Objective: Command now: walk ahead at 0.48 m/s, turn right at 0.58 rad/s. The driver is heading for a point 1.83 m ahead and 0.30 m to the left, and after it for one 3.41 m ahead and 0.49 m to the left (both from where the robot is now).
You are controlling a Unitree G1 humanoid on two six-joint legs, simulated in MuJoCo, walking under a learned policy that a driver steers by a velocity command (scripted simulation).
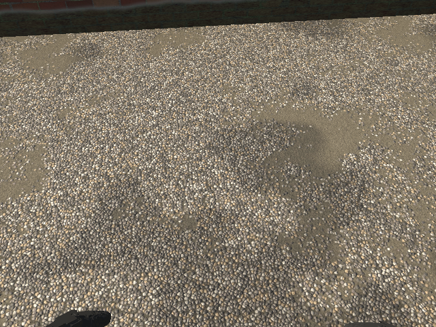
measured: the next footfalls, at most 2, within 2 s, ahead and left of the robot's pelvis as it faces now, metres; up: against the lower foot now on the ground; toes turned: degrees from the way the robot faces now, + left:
right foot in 0.16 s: +0.07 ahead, -0.11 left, +0.00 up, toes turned +6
